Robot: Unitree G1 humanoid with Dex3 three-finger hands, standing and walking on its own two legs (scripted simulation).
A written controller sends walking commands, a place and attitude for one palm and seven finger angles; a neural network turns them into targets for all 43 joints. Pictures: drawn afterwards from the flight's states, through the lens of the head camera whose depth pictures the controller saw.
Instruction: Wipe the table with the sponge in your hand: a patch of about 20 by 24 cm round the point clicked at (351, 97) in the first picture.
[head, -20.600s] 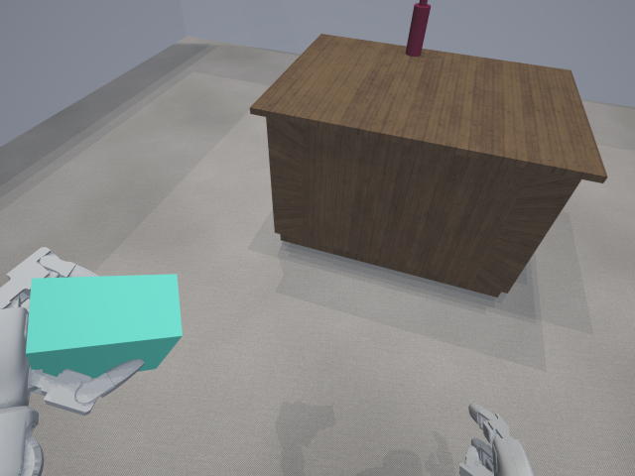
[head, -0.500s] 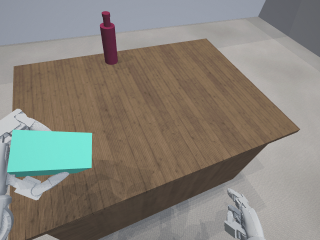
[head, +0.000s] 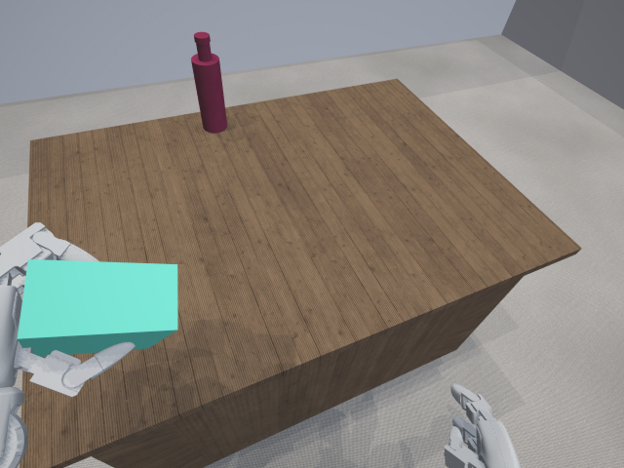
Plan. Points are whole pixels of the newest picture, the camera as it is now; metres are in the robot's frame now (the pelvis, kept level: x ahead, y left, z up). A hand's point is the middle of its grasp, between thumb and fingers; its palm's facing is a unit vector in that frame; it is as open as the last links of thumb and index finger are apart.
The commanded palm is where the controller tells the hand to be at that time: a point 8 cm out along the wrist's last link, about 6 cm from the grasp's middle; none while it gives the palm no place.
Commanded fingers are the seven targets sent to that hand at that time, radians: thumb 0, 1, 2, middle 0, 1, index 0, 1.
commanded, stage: look again from close up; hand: left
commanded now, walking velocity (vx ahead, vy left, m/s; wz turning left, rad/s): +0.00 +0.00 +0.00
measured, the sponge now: (120, 312) +0.23 +0.22 +0.13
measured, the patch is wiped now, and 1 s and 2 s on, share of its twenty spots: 0.00 0.00 0.00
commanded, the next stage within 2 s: turn the palm down, sponge in hand in 0.10 s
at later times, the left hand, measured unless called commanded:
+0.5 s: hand (112, 327) +0.21 +0.22 +0.14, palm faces +0.24 -0.77 -0.59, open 10.2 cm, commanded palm +0.17 +0.26 +0.17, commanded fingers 0.00 0.10 1.30 -1.20 -1.60 -1.20 -1.60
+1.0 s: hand (132, 324) +0.22 +0.21 +0.12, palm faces +0.25 -0.52 -0.82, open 10.2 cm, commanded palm +0.18 +0.24 +0.16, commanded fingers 0.00 0.10 1.30 -1.20 -1.60 -1.20 -1.60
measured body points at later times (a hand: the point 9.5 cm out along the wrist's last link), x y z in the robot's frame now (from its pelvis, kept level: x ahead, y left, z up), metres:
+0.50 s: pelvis -0.02 -0.04 -0.01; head -0.02 -0.05 +0.44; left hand +0.19 +0.26 +0.17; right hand +0.20 -0.25 -0.08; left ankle +0.03 +0.05 -0.74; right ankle +0.00 -0.12 -0.74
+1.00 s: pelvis +0.00 -0.08 -0.02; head +0.01 -0.11 +0.43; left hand +0.20 +0.23 +0.17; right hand +0.20 -0.32 -0.11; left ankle +0.03 +0.05 -0.74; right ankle +0.00 -0.12 -0.74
